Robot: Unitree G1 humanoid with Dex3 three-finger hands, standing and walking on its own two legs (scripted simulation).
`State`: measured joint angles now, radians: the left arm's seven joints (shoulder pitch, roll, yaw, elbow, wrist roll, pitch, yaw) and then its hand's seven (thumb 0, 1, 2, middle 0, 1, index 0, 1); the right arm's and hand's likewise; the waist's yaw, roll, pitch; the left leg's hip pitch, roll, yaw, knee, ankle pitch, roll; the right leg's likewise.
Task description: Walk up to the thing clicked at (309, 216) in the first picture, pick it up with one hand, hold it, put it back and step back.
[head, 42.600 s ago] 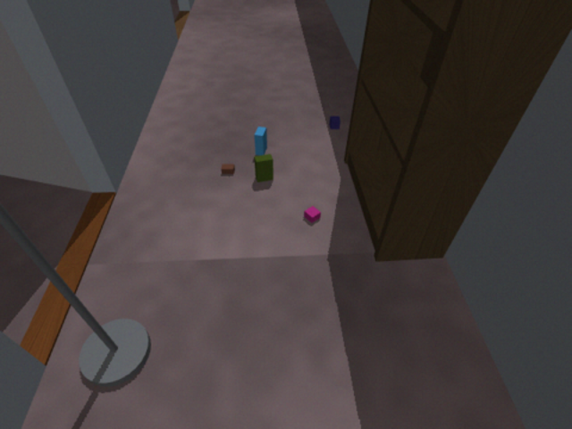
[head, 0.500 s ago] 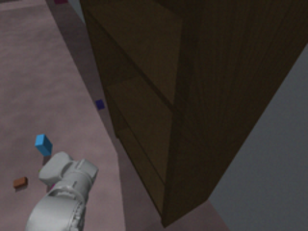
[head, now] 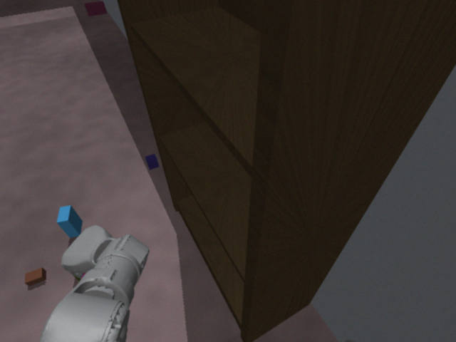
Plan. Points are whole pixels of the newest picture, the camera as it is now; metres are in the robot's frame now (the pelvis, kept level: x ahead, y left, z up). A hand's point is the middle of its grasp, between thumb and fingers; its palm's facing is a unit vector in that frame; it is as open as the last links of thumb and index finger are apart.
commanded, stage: hold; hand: left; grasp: from above
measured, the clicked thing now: (103, 274) +0.32 +0.26 -0.08
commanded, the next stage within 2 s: crouch in 0.92 s
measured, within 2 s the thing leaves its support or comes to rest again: neither
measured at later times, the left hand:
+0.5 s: hand (106, 260) +0.32 +0.24 -0.03, palm faces -0.15 -0.40 -0.90, open 6.8 cm
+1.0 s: hand (108, 258) +0.32 +0.24 -0.03, palm faces -0.15 -0.41 -0.90, open 6.7 cm
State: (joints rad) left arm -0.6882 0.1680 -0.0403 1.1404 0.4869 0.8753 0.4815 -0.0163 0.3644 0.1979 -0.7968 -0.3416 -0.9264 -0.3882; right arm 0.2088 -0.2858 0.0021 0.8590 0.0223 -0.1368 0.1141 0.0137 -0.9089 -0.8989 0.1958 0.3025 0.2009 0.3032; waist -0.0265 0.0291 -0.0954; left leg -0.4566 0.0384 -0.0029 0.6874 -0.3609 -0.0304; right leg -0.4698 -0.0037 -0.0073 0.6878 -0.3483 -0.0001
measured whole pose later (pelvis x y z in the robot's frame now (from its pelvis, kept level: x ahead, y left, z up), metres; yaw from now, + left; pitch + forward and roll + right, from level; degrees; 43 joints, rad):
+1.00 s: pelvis +0.00 +0.00 +0.01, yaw +0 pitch +7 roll +0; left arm -0.73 0.15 -0.04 1.16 0.47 0.92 0.48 -0.07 0.38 0.18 -0.83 -0.23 -1.03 -0.32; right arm 0.18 -0.28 0.00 0.86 0.03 -0.13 0.12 0.01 -0.91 -0.90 0.20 0.30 0.20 0.30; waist -0.02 0.03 -0.09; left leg -0.41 0.04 0.00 0.62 -0.33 -0.03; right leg -0.42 0.00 0.00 0.61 -0.31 0.00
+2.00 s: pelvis -0.08 +0.01 -0.26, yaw -4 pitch +38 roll -5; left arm -1.21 0.55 0.33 1.58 0.57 0.58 0.70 -0.03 0.31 0.32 -0.82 -0.30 -1.04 -0.40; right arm 0.14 -0.25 -0.01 0.90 -0.09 -0.17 0.22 0.01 -0.89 -0.90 0.20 0.30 0.20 0.30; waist -0.22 0.05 -0.16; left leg -1.90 0.05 -0.08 1.90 -0.66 -0.02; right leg -1.88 0.02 -0.04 1.82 -0.61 0.02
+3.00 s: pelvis -0.10 +0.02 -0.42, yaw -8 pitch +36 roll -9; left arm -1.34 0.82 0.37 1.71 0.76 0.50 0.60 -0.08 0.38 0.17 -0.84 -0.27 -1.09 -0.32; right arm 0.20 -0.33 0.12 0.83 -0.15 -0.23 0.29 0.01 -0.91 -0.90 0.20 0.30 0.20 0.30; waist -0.33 0.02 0.01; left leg -2.33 0.02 -0.16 2.40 -0.72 -0.02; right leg -2.28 0.02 -0.08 2.28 -0.64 0.05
